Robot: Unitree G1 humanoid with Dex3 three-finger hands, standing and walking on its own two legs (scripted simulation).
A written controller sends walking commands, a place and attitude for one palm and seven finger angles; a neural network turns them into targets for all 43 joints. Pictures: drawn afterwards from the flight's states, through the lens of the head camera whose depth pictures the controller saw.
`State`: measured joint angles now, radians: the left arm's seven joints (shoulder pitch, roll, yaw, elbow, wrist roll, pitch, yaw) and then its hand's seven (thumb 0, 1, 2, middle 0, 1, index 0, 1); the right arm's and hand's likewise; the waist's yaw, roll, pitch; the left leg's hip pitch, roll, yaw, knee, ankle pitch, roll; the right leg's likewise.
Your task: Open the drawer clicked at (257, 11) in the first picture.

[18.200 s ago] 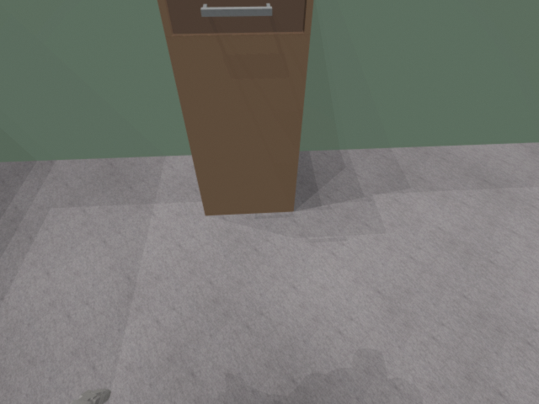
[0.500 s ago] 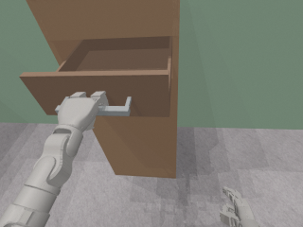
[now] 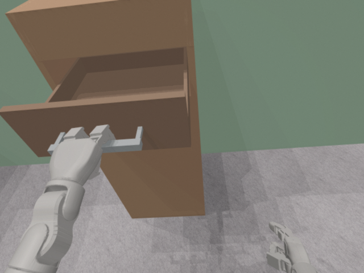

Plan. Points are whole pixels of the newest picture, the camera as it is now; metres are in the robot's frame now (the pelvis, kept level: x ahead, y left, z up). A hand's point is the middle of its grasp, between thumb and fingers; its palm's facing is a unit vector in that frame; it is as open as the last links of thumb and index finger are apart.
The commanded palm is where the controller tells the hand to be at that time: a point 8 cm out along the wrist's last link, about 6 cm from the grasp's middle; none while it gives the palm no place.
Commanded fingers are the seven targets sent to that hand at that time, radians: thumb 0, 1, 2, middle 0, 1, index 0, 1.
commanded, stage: pull the drawer open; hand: left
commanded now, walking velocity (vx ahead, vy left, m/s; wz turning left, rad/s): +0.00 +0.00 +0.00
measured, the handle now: (98, 140) +0.34 +0.22 +0.15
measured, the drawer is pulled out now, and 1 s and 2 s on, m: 0.22 0.29 0.30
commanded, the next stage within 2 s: open the thumb to release the handle in 1.14 s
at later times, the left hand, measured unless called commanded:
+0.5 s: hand (85, 174) +0.27 +0.22 +0.13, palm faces +0.13 -0.09 -0.99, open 5.4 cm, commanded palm +0.24 +0.22 +0.18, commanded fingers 0.00 0.90 0.90 -0.40 -1.35 -0.40 -1.35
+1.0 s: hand (80, 203) +0.21 +0.21 +0.13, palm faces +0.15 -0.13 -0.98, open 5.6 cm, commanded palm +0.15 +0.20 +0.18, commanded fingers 0.00 0.90 0.90 -0.40 -1.35 -0.40 -1.35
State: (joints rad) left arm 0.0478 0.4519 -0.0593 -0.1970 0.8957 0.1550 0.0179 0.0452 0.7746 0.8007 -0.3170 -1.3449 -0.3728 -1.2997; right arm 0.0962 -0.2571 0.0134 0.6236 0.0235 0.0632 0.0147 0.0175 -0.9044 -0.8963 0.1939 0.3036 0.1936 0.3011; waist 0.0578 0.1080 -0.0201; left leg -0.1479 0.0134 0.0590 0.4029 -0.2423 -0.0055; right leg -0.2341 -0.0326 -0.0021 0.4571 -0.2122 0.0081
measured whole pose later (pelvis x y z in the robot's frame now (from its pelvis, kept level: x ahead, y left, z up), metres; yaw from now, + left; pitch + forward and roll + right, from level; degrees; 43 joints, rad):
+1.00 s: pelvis +0.01 +0.00 +0.00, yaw +0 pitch -1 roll +0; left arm 0.46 0.44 -0.04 -0.57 0.89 0.19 0.07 0.05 0.77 0.80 -0.29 -1.35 -0.39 -1.30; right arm 0.11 -0.29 0.01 0.59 0.02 0.10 0.04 0.02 -0.91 -0.90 0.19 0.30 0.19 0.30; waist 0.08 0.13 -0.03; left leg -0.16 0.02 0.05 0.46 -0.29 -0.01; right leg -0.23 -0.02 -0.01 0.49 -0.25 0.01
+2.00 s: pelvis -0.01 -0.01 +0.00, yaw +3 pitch -3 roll +1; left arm 0.20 0.46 -0.06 -0.32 0.91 0.11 0.04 0.00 -0.48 0.30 -0.32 -1.20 -0.32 -1.21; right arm 0.08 -0.25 0.04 0.65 0.01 0.05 -0.01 0.02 -0.90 -0.90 0.19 0.30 0.19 0.30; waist 0.12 0.12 0.01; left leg -0.14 0.01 0.01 0.42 -0.23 -0.02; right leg -0.19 -0.04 -0.05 0.45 -0.21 0.00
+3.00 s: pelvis -0.04 -0.01 +0.00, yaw +4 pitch -5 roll +1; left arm -0.18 0.64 -0.10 -0.22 0.75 0.08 -0.14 0.00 -0.50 0.30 -0.55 -1.25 -0.43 -1.25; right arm 0.05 -0.26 0.06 0.68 0.04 0.00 -0.02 0.02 -0.90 -0.90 0.19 0.30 0.19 0.30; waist 0.15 0.15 0.02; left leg -0.14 0.00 -0.02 0.40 -0.18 -0.02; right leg -0.18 -0.04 -0.07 0.43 -0.16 0.00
